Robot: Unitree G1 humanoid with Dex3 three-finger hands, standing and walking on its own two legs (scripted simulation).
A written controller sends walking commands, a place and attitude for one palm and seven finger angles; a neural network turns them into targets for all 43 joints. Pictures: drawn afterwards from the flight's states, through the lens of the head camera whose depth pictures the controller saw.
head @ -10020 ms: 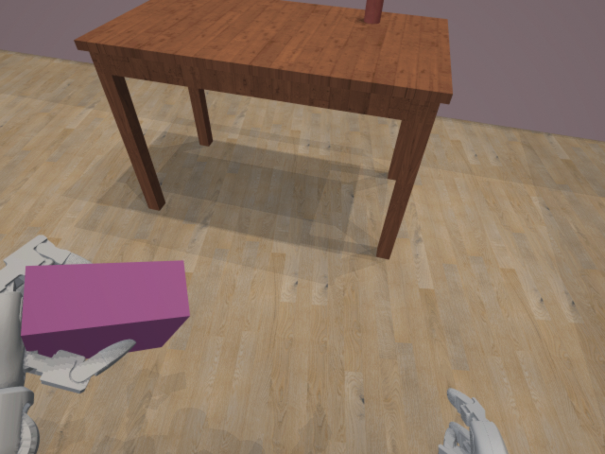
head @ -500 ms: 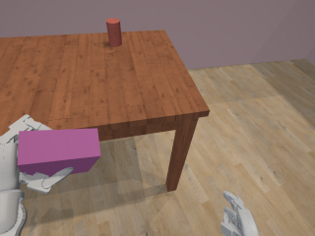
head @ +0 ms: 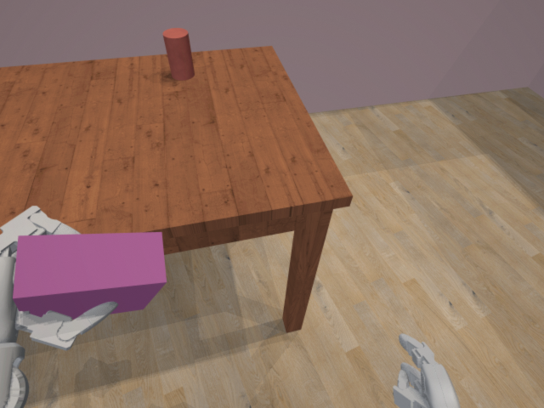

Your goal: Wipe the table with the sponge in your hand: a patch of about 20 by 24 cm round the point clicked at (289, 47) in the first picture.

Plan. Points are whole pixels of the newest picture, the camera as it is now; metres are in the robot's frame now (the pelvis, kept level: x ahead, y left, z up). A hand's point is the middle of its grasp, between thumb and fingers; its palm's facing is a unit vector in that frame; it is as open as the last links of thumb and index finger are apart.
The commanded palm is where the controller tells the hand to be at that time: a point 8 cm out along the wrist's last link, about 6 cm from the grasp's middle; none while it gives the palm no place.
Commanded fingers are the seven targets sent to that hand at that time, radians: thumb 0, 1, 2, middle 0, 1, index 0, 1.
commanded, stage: shuffle to correct the standing spot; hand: left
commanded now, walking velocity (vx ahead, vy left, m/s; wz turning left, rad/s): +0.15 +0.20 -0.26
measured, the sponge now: (114, 277) +0.23 +0.21 +0.13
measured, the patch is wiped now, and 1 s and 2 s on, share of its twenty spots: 0.00 0.00 0.00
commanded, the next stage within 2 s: come to a stop and stand still in 1.36 s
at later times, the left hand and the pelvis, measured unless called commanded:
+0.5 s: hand (81, 229) +0.27 +0.26 +0.15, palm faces +0.33 -0.85 -0.40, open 9.9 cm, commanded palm +0.22 +0.30 +0.17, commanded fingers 0.00 0.10 1.30 -1.20 -1.60 -1.20 -1.60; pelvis +0.04 +0.04 -0.02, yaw -5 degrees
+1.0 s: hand (71, 175) +0.36 +0.31 +0.15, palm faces +0.26 -0.82 -0.52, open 9.9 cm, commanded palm +0.31 +0.35 +0.17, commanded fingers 0.00 0.10 1.30 -1.20 -1.60 -1.20 -1.60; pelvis +0.11 +0.10 -0.01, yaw -9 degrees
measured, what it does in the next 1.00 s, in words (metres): walks ahead: left foot, then right foot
